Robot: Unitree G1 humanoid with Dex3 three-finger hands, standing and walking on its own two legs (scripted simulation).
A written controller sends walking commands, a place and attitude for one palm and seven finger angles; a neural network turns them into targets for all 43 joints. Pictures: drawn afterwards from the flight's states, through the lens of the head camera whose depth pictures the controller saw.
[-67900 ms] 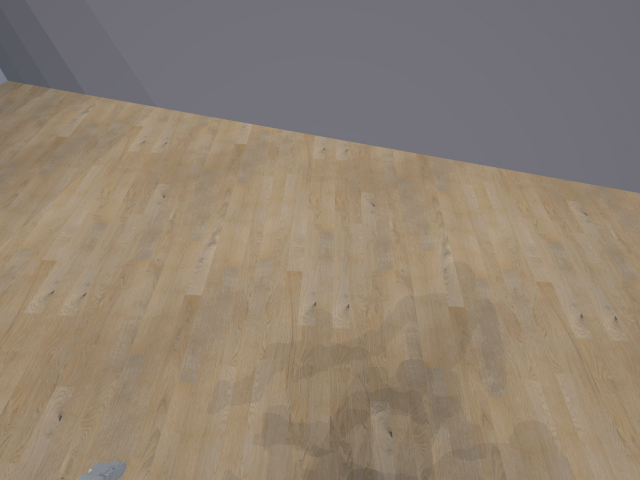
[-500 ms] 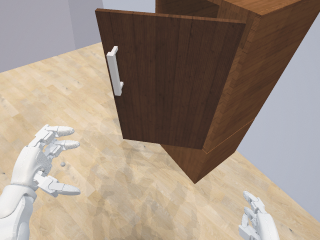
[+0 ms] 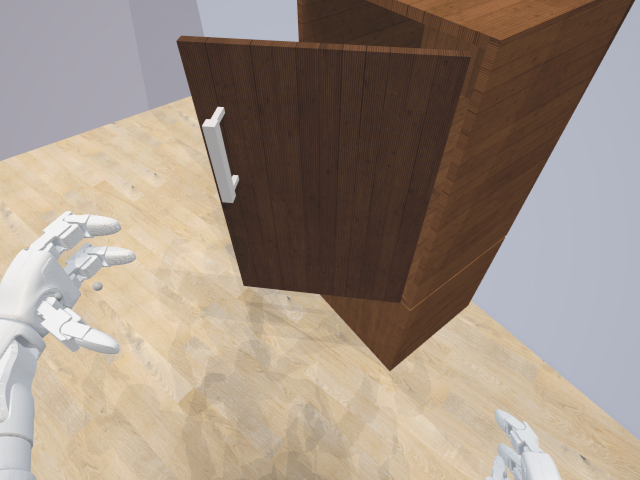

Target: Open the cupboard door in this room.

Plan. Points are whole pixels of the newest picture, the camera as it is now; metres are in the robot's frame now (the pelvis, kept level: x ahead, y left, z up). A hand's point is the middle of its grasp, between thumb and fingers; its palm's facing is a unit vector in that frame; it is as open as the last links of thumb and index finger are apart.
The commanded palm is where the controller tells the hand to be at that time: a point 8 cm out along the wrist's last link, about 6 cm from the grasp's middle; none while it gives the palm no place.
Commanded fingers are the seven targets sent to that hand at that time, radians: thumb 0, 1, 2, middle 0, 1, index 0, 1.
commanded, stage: raise the hand with hooked fingers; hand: left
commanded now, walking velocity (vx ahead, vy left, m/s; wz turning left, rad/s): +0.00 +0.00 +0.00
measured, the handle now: (224, 156) +0.57 +0.20 +0.09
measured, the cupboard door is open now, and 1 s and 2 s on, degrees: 45 45 45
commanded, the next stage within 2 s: move the hooked fingers beside the handle in 0.34 s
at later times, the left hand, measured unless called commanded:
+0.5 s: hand (107, 293) +0.29 +0.27 +0.11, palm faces +0.01 -1.00 -0.04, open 14.0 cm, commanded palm +0.27 +0.31 +0.11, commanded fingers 0.00 -0.50 0.30 -0.30 -1.20 -0.30 -1.20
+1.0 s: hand (133, 241) +0.37 +0.27 +0.10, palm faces -0.03 -1.00 -0.01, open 14.0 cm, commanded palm +0.35 +0.32 +0.10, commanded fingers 0.00 -0.50 0.30 -0.30 -1.20 -0.30 -1.20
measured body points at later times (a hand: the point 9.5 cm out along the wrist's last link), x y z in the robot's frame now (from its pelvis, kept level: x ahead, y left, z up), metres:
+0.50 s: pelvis +0.00 -0.01 +0.00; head +0.02 -0.02 +0.45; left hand +0.28 +0.32 +0.11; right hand +0.16 -0.25 -0.08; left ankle -0.02 +0.09 -0.72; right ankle +0.01 -0.10 -0.72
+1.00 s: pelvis -0.01 +0.00 -0.01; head +0.04 +0.00 +0.44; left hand +0.37 +0.32 +0.10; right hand +0.09 -0.27 -0.10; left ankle -0.02 +0.09 -0.72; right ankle +0.01 -0.10 -0.72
